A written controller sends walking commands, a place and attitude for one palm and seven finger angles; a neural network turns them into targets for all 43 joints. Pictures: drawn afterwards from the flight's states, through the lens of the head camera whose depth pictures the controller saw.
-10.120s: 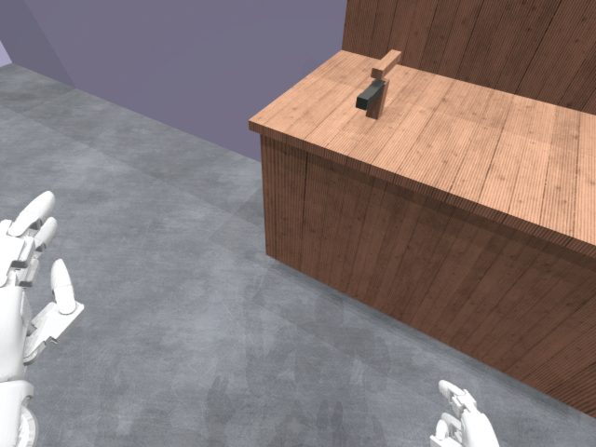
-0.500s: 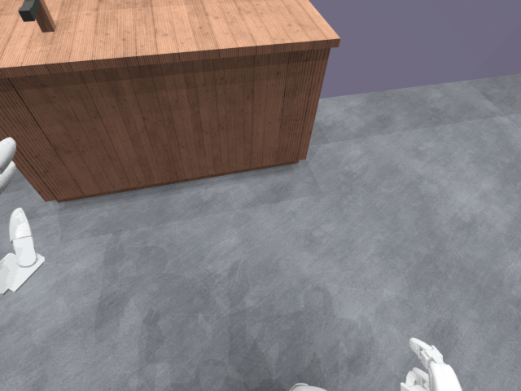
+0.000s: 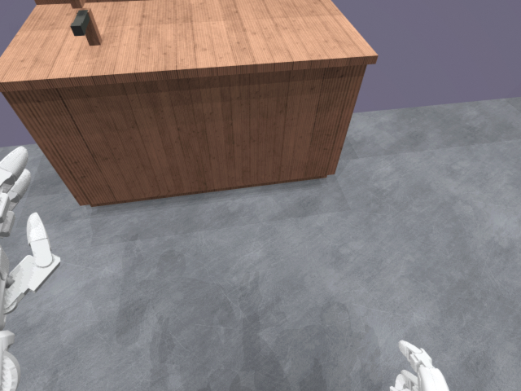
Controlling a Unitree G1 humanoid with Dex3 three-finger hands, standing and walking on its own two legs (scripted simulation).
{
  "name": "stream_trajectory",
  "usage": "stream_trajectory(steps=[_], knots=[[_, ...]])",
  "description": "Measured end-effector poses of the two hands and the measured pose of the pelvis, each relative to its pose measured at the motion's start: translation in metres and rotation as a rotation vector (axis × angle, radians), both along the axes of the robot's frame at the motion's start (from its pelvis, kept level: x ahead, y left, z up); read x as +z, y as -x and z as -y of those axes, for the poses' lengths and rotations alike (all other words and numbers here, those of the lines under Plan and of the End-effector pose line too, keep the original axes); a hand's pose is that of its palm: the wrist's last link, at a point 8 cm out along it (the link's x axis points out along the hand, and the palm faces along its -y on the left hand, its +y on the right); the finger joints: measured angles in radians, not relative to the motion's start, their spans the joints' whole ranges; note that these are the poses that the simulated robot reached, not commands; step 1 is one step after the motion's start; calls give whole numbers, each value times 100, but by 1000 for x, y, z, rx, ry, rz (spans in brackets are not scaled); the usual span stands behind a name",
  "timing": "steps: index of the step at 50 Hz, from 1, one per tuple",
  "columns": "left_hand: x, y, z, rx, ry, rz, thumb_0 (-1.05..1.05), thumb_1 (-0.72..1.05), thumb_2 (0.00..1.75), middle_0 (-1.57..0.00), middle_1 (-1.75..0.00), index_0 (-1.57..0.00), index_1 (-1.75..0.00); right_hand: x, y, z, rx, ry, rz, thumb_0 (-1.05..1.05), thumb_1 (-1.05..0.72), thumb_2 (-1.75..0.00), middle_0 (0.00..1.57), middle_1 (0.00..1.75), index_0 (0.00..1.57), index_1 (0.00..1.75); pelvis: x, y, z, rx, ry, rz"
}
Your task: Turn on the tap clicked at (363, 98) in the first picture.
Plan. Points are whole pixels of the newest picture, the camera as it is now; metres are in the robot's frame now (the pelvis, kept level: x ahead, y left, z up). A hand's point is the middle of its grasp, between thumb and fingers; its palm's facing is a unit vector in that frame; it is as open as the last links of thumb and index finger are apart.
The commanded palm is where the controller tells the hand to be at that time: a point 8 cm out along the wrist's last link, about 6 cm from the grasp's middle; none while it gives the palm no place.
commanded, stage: take the last steps up to it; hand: left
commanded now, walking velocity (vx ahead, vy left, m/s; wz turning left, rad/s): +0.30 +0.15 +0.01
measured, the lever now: (78, 29) +1.00 +0.63 +0.06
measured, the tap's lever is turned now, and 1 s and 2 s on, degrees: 0 0 0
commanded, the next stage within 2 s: none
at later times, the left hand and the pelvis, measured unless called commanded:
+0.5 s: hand (52, 184) +0.31 +0.29 +0.17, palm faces +0.39 -0.80 -0.45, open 7.4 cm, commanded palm +0.26 +0.34 +0.19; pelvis +0.10 +0.05 +0.01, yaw +1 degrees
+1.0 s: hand (49, 119) +0.43 +0.35 +0.18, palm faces +0.41 -0.78 -0.46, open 7.4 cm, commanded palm +0.37 +0.40 +0.19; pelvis +0.21 +0.11 +0.00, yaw +0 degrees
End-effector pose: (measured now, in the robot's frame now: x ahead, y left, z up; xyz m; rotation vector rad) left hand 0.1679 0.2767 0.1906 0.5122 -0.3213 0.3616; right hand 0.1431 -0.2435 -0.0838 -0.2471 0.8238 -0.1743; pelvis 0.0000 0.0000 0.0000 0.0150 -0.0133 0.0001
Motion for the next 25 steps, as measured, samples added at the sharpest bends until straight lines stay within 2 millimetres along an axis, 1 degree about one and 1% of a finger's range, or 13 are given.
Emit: stream_trajectory(steps=[3, 5, 8, 10, 13, 16, 21, 25], knots=[[-3, -17, -14, 16, 3, -3, 1, 89, 90, -21, -30, -21, -30, -1, -13, -17, -17, -30, 27, 2, -91, -90, 20, 30, 20, 30, 0, -8, -9, -4, 3, 1], [-2, -29, -17, 14, 8, -16, 1, 89, 90, -21, -30, -21, -30, 0, -20, -29, -15, -64, 39, 2, -91, -90, 20, 30, 20, 30, 3, -14, -12, -2, 8, -6], [5, -42, -11, -16, -2, -25, 2, 89, 90, -21, -30, -21, -30, -1, -31, -44, -5, -111, 50, 2, -91, -90, 20, 30, 20, 30, 6, -25, -15, -11, 13, -15], [10, -50, -5, -40, -29, -30, 2, 89, 90, -21, -30, -21, -30, -5, -39, -51, 3, -136, 53, 2, -91, -90, 20, 30, 21, 30, 5, -35, -15, -15, 12, -19], [12, -59, 0, -59, -91, -26, 1, 89, 90, -21, -30, -21, -30, -19, -51, -53, 16, -154, 39, 2, -91, -90, 20, 30, 21, 30, -4, -48, -15, 2, 19, -17], [11, -70, -10, -42, -76, -30, 1, 89, 90, -21, -30, -21, -30, -25, -61, -50, 20, -144, -20, 2, -91, -90, 20, 30, 21, 30, -2, -59, -20, 10, 17, -9], [5, -85, -36, 14, -38, -73, 1, 89, 90, -21, -30, -21, -30, -13, -79, -45, 17, -82, -71, 2, -91, -90, 20, 30, 21, 30, 9, -82, -35, 17, -2, -19], [0, -101, -54, 11, -13, -67, 1, 89, 90, -21, -30, -21, -30, 0, -101, -49, 23, -8, -63, 2, -91, -90, 20, 30, 20, 30, 9, -102, -55, 17, -17, -17]])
